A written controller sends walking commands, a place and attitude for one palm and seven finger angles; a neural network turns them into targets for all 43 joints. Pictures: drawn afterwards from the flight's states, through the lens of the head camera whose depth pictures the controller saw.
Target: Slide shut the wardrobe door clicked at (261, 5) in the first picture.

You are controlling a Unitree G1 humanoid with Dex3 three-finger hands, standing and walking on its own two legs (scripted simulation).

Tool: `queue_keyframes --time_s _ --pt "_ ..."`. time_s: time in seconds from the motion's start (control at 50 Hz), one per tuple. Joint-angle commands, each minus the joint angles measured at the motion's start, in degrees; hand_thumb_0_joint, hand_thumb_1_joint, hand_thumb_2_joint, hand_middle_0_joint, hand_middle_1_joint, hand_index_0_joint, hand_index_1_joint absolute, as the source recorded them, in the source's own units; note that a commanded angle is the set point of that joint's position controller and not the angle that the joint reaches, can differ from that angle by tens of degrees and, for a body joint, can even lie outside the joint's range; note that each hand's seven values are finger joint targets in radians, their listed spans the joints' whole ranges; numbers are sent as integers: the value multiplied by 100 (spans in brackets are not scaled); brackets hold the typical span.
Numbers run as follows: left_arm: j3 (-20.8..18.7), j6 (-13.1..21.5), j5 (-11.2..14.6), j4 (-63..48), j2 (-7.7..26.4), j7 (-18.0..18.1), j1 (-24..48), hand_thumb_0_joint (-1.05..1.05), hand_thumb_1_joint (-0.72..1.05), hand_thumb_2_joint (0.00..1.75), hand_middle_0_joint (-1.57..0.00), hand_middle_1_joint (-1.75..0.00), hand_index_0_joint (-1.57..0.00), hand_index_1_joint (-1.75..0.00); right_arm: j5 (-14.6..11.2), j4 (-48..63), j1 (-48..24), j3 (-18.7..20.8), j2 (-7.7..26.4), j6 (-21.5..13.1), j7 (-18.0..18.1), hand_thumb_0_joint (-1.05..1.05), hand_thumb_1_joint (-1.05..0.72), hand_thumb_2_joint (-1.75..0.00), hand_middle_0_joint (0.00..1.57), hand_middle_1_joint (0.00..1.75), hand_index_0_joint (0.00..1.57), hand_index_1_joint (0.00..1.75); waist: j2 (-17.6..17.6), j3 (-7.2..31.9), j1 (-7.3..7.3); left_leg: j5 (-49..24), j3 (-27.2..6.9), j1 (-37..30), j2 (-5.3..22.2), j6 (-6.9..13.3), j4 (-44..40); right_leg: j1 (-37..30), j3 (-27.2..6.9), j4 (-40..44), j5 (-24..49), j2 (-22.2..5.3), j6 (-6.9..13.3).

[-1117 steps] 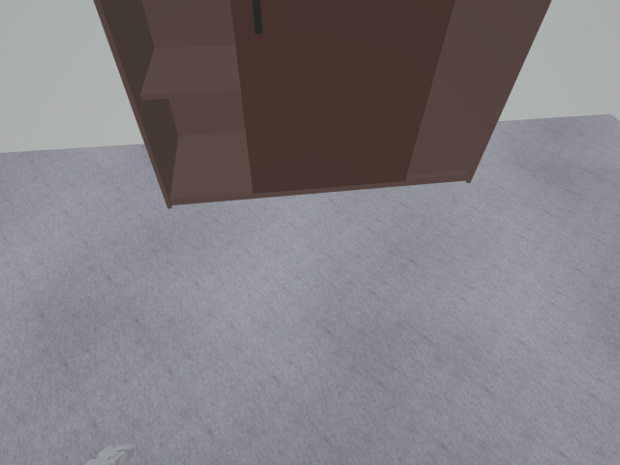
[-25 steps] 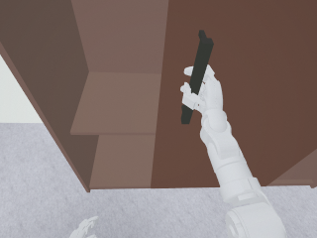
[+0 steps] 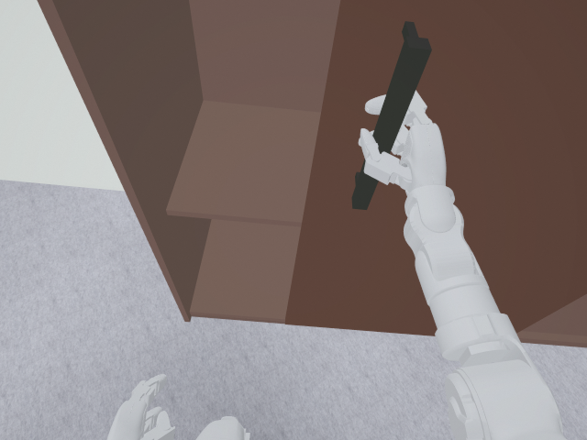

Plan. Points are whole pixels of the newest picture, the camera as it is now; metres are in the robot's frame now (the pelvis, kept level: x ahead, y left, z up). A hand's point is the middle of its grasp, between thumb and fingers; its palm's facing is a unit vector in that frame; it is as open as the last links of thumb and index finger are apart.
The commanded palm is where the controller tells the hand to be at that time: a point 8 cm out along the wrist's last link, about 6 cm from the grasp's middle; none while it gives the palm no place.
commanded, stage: step sideways, sliding the door along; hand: right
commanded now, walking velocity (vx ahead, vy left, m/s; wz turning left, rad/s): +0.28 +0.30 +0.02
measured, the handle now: (380, 130) +0.49 -0.07 +0.16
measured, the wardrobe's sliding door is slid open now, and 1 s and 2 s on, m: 0.32 0.17 0.00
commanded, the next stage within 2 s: stop walking and hold the door there in 1.60 s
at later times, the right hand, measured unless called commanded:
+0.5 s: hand (331, 151) +0.44 +0.00 +0.16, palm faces +0.07 +0.99 -0.11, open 6.2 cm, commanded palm +0.42 +0.00 +0.16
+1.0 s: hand (239, 139) +0.44 +0.11 +0.16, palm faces +0.26 +0.96 -0.13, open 6.3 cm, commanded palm +0.41 +0.13 +0.17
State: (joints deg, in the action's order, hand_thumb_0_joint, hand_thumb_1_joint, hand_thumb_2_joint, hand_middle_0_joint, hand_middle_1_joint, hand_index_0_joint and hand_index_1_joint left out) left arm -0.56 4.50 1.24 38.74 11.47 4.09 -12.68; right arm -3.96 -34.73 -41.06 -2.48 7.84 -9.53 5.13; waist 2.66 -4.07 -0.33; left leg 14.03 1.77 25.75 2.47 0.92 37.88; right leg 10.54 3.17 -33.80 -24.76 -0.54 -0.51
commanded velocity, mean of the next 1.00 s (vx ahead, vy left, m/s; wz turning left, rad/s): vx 0.04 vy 0.30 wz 0.07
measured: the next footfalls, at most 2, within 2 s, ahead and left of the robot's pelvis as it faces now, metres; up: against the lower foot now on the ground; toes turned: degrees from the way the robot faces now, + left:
right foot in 0.30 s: +0.05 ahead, -0.09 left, +0.00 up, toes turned -8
left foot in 0.52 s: +0.14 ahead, +0.28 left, +0.00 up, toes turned +3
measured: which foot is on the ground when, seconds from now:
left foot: down 0.00-0.28, up 0.30-0.50, down 0.52-0.68, up 0.70-0.90, down 0.92-1.00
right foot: down 0.00-0.12, up 0.14-0.28, down 0.30-0.54, up 0.56-0.66, down 0.68-0.98, up 1.00-1.00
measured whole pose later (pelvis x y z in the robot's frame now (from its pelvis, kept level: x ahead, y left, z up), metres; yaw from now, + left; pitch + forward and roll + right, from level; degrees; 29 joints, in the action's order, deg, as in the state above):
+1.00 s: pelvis +0.05 +0.29 -0.01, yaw -7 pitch -5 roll +3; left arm -0.6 0.0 3.4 36.0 10.3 -0.1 -1.7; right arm -3.5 -11.5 -32.1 0.8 10.2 -3.2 8.9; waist 5.6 -16.0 4.4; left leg 19.7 5.9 14.3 0.9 -0.3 39.2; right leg 15.0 -5.0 -44.1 -19.1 -16.1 -2.8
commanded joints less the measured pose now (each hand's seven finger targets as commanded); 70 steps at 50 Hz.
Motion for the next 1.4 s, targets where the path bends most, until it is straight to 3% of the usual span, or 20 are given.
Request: queue_keyframes --time_s 0.0,0.06,0.1,0.22,0.26,0.3,0.46,0.54,0.62,0.66,0.7,0.86,0.96,1.0,1.04,1.1,1.16,1.26,1.32,1.38 --pt "-209 -3 -70 -631 654 133 289 0 90 90 -20 -30 -20 -30 180 1694 -3336 -90 303 -558 -207 0 -90 -90 45 140 45 140 31 1634 -316 346 190 -347 -211 241 127 -1182 -1124 388 3461 -1555 705" --pt "-300 -166 25 -709 644 79 317 0 90 90 -20 -30 -20 -30 262 1947 -3080 212 673 -436 -187 0 -90 -90 45 140 45 140 -1725 1941 -114 -1422 -1373 -2746 589 843 -1277 746 78 -1804 2370 -436 217" --pt "-330 -79 20 -696 593 45 662 0 90 90 -20 -30 -20 -30 317 2099 -2882 308 577 -389 -218 0 -90 -90 45 140 45 140 -2148 1851 29 -2616 -2442 -3030 1480 1560 -1695 1764 -459 -3488 -740 49 49" --pt "-93 -57 -122 -618 437 152 668 0 90 90 -20 -30 -20 -30 248 2744 -2907 -78 302 -459 -277 0 -90 -90 45 140 45 140 -938 2211 -220 -1494 -437 -1605 551 743 -794 -655 235 470 1166 -281 88" --pt "-276 -41 -158 -703 786 161 643 0 90 90 -20 -30 -20 -30 147 3005 -2958 -355 87 -490 -319 0 -90 -90 45 140 45 140 1022 2326 -394 409 38 665 -128 133 1576 -2272 -2017 1359 2481 -2178 813" --pt "-208 -71 -39 -791 607 -40 1016 0 90 90 -20 -30 -20 -30 87 2961 -2984 -391 -11 -372 -407 0 -90 -90 45 140 45 140 299 2053 -21 1305 -922 1528 35 109 3022 -2725 -2571 1201 3813 -3213 1523" --pt "-236 -68 98 -939 695 -159 1004 0 90 90 -20 -30 -20 -30 222 3427 -2870 -896 -414 -240 -338 0 -90 -90 45 140 45 140 860 2111 -247 -486 487 -1722 -222 13 -595 -1206 -9 -451 3836 -1806 392" --pt "-161 -34 172 -761 303 -126 1127 0 90 90 -20 -30 -20 -30 414 3469 -2740 -1185 -435 -42 -257 0 -90 -90 45 140 45 140 -1835 2027 -305 -3368 -1336 -2377 1279 957 -1678 589 -114 -2371 -307 -178 -152" --pt "-144 116 85 -517 311 -125 1189 0 90 90 -20 -30 -20 -30 251 4132 -2974 -1359 -731 -136 -132 0 -90 -90 45 140 45 140 -983 2171 -523 -3134 -200 -1901 792 491 -150 -628 -163 555 1196 -523 29" --pt "-319 111 -16 -828 638 -178 1302 0 90 90 -20 -30 -20 -30 129 4386 -2932 -1671 -1010 -293 -171 0 -90 -90 45 140 45 140 1511 2075 -358 929 50 363 62 -124 2152 -2100 -2421 1247 5763 -2627 920" --pt "-319 48 32 -958 587 -366 1323 0 90 90 -20 -30 -20 -30 144 4224 -2801 -1630 -988 -201 -233 0 -90 -90 45 140 45 140 747 2075 -245 1313 -583 976 171 -79 3328 -2448 -2134 955 5493 -2997 1429" --pt "-306 -130 121 -1214 666 -456 1116 0 90 90 -20 -30 -20 -30 258 4206 -2422 -1399 -632 -121 -252 0 -90 -90 45 140 45 140 1088 2261 -313 -430 304 -1356 -101 -86 -188 -1723 -321 -293 5080 -2078 398" --pt "-270 -163 238 -1031 412 -225 1264 0 90 90 -20 -30 -20 -30 366 4433 -1518 -799 80 -37 -124 0 -90 -90 45 140 45 140 -1745 2357 -279 -6576 -990 -3231 1031 663 -593 685 -49 -1753 342 -430 131" --pt "-227 -22 118 -977 302 -199 1302 0 90 90 -20 -30 -20 -30 306 4697 -1397 -933 -168 -110 -153 0 -90 -90 45 140 45 140 -1806 2245 -196 -6202 -896 -2928 967 544 -359 515 -103 -867 74 -570 7" --pt "-252 81 88 -899 385 -167 1404 0 90 90 -20 -30 -20 -30 180 5325 -1714 -1258 -391 -234 -140 0 -90 -90 45 140 45 140 -736 2472 -353 -4854 -352 -2170 639 73 465 -869 -103 659 3120 -1118 134" --pt "-417 39 14 -1193 667 -478 1325 0 90 90 -20 -30 -20 -30 187 5036 -1389 -1482 -842 -282 -288 0 -90 -90 45 140 45 140 717 2382 -132 1216 -322 -318 -56 -142 1935 -2016 -1234 837 6353 -2869 1089" --pt "-392 22 94 -1262 556 -534 1343 0 90 90 -20 -30 -20 -30 264 5038 -1581 -1543 -836 -290 -168 0 -90 -90 45 140 45 140 1534 2035 -107 457 -231 -987 103 -4 283 -1499 -157 -87 5427 -2548 605" --pt "-286 -47 216 -1382 313 -343 1340 0 90 90 -20 -30 -20 -30 383 5010 -1075 -1340 -385 -171 -166 0 -90 -90 45 140 45 140 -1803 2257 -136 -6107 -1607 -2734 1021 614 -926 773 -8 -1978 -447 -456 -125" --pt "-230 144 108 -1221 166 -325 1382 0 90 90 -20 -30 -20 -30 259 5579 -1157 -1666 -769 -303 -191 0 -90 -90 45 140 45 140 -1543 2443 -162 -6330 -1244 -3126 913 649 -387 809 -13 -994 -246 -467 -46" --pt "-380 64 36 -1091 407 -274 1235 0 90 90 -20 -30 -20 -30 190 5566 -1158 -1454 -506 -450 -106 0 -90 -90 45 140 45 140 -607 2789 -331 -4402 -774 -1888 550 203 741 -1376 -231 1120 3590 -1391 163"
